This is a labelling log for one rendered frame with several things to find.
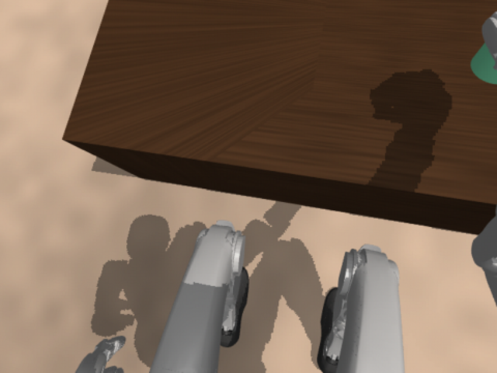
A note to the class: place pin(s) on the right robot arm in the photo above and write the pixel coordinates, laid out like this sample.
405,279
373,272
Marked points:
484,253

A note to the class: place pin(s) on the right robot hand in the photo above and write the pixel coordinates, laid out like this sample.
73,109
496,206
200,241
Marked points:
489,32

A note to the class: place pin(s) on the left robot foot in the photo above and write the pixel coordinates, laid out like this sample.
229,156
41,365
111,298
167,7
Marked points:
230,337

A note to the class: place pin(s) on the left robot hand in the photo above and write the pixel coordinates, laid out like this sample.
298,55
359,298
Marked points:
95,362

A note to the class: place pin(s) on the right robot foot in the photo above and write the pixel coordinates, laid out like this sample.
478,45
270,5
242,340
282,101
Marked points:
325,363

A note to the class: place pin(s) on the can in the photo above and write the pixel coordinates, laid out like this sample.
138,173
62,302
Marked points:
482,65

